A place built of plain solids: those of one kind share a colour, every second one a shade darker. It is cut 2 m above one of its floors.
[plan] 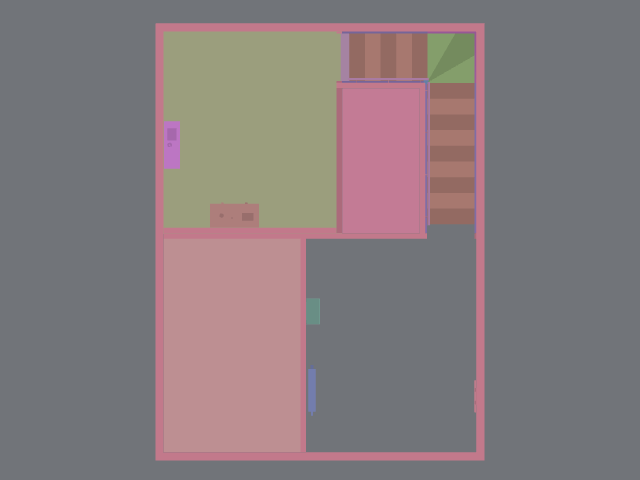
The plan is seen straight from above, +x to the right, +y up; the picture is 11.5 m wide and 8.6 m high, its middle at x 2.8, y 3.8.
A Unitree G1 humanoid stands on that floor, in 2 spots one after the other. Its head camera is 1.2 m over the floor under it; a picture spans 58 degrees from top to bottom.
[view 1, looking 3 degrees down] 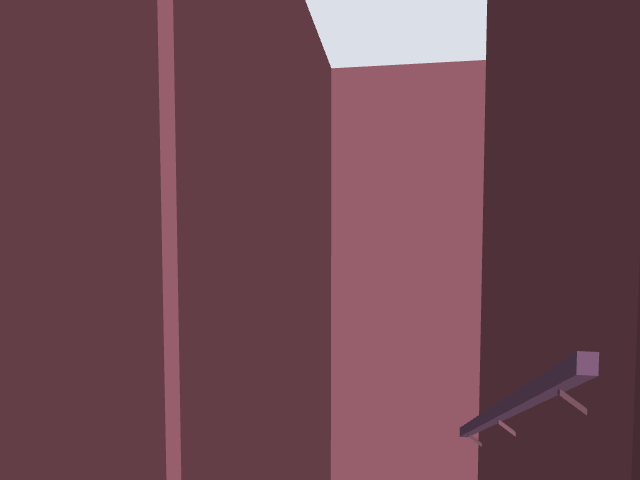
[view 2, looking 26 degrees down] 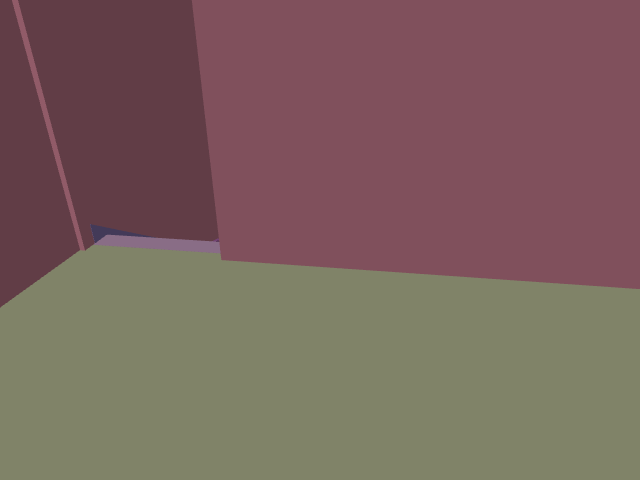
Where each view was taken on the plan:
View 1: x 2.32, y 7.10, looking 9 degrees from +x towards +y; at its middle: wall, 2.77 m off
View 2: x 1.00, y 5.78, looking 8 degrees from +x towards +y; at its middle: wall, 2.35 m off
